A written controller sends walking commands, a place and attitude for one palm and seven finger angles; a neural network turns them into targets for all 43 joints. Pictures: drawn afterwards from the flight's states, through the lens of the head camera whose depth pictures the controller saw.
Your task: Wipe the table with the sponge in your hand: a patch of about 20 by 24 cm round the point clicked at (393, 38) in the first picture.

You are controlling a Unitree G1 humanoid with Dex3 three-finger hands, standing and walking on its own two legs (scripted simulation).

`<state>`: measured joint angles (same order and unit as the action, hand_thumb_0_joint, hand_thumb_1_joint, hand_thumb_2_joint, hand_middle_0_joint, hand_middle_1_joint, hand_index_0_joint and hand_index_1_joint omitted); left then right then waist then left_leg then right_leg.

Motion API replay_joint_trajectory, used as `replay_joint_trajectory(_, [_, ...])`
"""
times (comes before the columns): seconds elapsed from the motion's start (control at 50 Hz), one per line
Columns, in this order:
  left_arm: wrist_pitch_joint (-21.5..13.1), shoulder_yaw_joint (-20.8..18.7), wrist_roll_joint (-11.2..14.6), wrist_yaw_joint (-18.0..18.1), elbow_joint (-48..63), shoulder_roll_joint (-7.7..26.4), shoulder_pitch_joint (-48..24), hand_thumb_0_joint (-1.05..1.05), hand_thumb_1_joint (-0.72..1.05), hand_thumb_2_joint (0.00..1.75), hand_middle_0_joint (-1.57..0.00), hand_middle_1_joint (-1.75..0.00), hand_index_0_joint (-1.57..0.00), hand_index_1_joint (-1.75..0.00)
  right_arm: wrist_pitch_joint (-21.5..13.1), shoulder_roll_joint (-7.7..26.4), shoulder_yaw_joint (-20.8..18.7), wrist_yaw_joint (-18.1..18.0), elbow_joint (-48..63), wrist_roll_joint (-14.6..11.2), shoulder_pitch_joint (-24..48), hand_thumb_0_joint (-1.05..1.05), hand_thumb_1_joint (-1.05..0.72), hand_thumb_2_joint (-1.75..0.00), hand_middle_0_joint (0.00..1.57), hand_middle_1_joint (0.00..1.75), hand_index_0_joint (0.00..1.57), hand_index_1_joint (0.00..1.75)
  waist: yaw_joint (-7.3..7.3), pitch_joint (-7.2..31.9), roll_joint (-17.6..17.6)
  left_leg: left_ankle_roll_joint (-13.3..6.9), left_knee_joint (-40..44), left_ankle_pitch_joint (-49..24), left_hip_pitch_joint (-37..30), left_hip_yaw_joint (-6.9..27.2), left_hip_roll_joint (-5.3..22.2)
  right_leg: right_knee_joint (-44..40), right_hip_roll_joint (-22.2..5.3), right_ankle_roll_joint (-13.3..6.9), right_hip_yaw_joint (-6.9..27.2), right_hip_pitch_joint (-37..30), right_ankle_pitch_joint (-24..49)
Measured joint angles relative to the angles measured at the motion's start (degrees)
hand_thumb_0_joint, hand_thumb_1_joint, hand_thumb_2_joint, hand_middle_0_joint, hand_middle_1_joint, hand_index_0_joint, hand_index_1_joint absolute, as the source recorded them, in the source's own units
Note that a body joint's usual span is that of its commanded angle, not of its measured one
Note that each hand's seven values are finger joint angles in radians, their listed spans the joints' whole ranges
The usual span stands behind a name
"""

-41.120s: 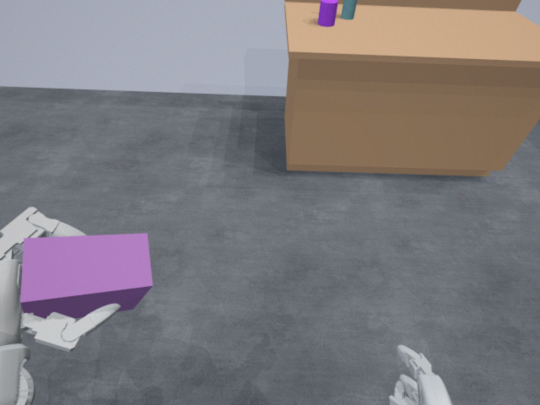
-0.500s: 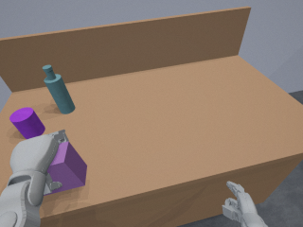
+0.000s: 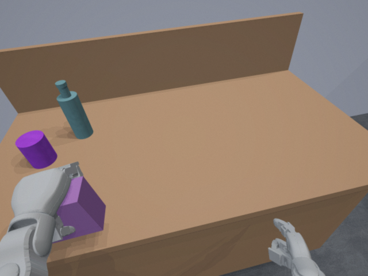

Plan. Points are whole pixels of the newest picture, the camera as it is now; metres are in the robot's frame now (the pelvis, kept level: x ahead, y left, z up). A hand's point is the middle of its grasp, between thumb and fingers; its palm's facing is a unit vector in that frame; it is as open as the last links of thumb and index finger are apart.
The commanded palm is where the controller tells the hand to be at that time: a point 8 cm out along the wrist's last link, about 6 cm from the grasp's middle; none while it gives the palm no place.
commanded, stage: bring the sponge back beside the body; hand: left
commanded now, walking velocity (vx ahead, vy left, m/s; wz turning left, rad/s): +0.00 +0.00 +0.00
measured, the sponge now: (70, 215) +0.19 +0.28 +0.07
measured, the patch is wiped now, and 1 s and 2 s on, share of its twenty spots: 1.00 1.00 1.00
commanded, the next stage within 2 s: step back with the hand held close in 0.04 s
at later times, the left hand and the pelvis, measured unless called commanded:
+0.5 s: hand (72, 183) +0.20 +0.25 +0.16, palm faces +0.32 -0.86 -0.40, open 10.3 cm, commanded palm +0.15 +0.29 +0.17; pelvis -0.01 +0.01 -0.01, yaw +0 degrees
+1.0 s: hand (49, 204) +0.16 +0.27 +0.15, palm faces +0.42 -0.84 -0.36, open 10.3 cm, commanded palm +0.10 +0.31 +0.17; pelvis -0.05 +0.02 -0.03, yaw +1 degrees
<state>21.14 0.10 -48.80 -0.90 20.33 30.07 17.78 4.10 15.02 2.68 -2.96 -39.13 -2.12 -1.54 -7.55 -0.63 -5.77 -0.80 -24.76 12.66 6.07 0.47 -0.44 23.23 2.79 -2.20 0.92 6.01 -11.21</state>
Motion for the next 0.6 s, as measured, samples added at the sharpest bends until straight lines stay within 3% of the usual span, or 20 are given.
replay_joint_trajectory(0.18, [-0.37, 0.51, -0.45, 0.56, -0.27, 0.02, -0.13, 0.0, -0.54, 1.07, -0.71, -1.32, -0.73, -1.33, -0.23, 0.06, 0.03, 0.02, 0.14, 0.09, 0.1, 0.02, -0.9, -0.9, 0.2, 0.3, 0.18, 0.29, -0.01, 0.1, -0.05, 0.03, -0.18, -0.07, 0.15, -0.04, 0.06, 0.11, 0.07, -0.02, 0.07, 0.13, 0.13])
replay_joint_trajectory(0.22, [-5.46, -5.35, 21.32, 1.7, -0.5, -2.04, -0.83, 0.0, -0.54, 1.07, -0.71, -1.32, -0.73, -1.33, -0.14, 0.09, 0.15, -0.34, 4.27, 0.05, -1.45, 0.02, -0.9, -0.9, 0.2, 0.3, 0.18, 0.29, 0.38, -0.41, -0.06, -0.57, -1.76, 0.87, 1.94, 0.77, 0.02, 0.09, 0.31, 0.05, -0.38, 1.1, 0.35])
replay_joint_trajectory(0.24, [-8.8, -8.27, 30.45, 2.32, -0.46, -3.0, -0.3, 0.0, -0.54, 1.07, -0.71, -1.32, -0.73, -1.33, -0.91, -0.24, 0.47, -0.46, 6.09, 0.16, -2.34, 0.02, -0.9, -0.9, 0.2, 0.3, 0.18, 0.29, 0.98, -0.33, 0.4, -0.89, -2.68, 1.16, 3.46, 1.29, -0.02, 0.37, 0.51, 0.05, -0.56, 2.31, 0.45])
replay_joint_trajectory(0.26, [-11.57, -10.57, 37.14, 2.98, 0.33, -3.84, 0.68, 0.0, -0.54, 1.07, -0.71, -1.32, -0.73, -1.33, -1.71, -0.73, 0.8, -0.56, 7.61, 0.26, -3.25, 0.02, -0.9, -0.9, 0.2, 0.3, 0.18, 0.29, 1.79, -0.26, 1.12, -1.04, -3.5, 1.07, 4.92, 1.71, 0.03, 0.81, 0.73, 0.03, -0.73, 3.57, 0.45])
replay_joint_trajectory(0.28, [-13.81, -12.3, 41.92, 3.68, 1.8, -4.59, 1.85, 0.0, -0.54, 1.07, -0.71, -1.32, -0.73, -1.33, -2.38, -1.28, 1.08, -0.67, 8.74, 0.35, -4.17, 0.02, -0.9, -0.9, 0.2, 0.3, 0.19, 0.29, 2.63, -0.23, 2.07, -0.8, -4.31, 1.13, 6.2, 1.87, 0.13, 1.49, 0.86, 0.0, -0.84, 4.78, 0.3])
replay_joint_trajectory(0.32, [-17.52, -14.54, 47.82, 5.05, 5.75, -5.85, 4.3, 0.0, -0.54, 1.07, -0.71, -1.32, -0.73, -1.33, -3.37, -2.01, 1.49, -0.96, 9.77, 0.72, -5.92, 0.01, -0.9, -0.9, 0.2, 0.3, 0.19, 0.29, 4.05, -0.23, 4.12, 0.03, -5.56, 1.59, 7.98, 1.65, 0.13, 3.41, 0.84, 0.03, -0.65, 6.96, -0.43])
replay_joint_trajectory(0.36, [-20.53, -15.69, 50.83, 6.13, 9.45, -7.04, 6.68, -0.01, -0.54, 1.07, -0.71, -1.32, -0.73, -1.33, -3.79, -2.14, 1.31, -1.18, 9.78, 1.06, -7.64, 0.01, -0.9, -0.9, 0.2, 0.3, 0.19, 0.29, 5.45, 0.34, 5.46, 0.04, -6.84, 2.2, 9.65, 1.35, -0.16, 5.37, 0.58, 0.3, -0.43, 8.98, -1.34])
replay_joint_trajectory(0.42, [-23.53, -17.17, 52.67, 6.9, 12.81, -7.21, 9.46, -0.01, -0.54, 1.07, -0.71, -1.32, -0.73, -1.33, -3.74, -1.82, 0.21, -1.45, 8.53, 1.22, -9.81, 0.01, -0.9, -0.9, 0.2, 0.3, 0.2, 0.3, 7.2, 1.5, 6.33, -0.43, -8.57, 2.92, 11.84, 1.02, -0.71, 7.71, 0.06, 0.83, -0.19, 11.45, -2.42])
replay_joint_trajectory(0.6, [-25.14, -21.06, 52.94, 8.39, 10.93, -5.47, 11.35, -0.01, -0.54, 1.07, -0.71, -1.32, -0.73, -1.33, -3.51, -0.76, -2.02, -1.96, 5.92, 0.86, -13.32, 0.02, -0.9, -0.9, 0.2, 0.3, 0.2, 0.3, 9.16, 3.14, 6.19, -1.48, -12.33, 3.51, 16.34, 0.56, -1.45, 11.01, -0.62, 1.91, 0.08, 15.7, -2.82])
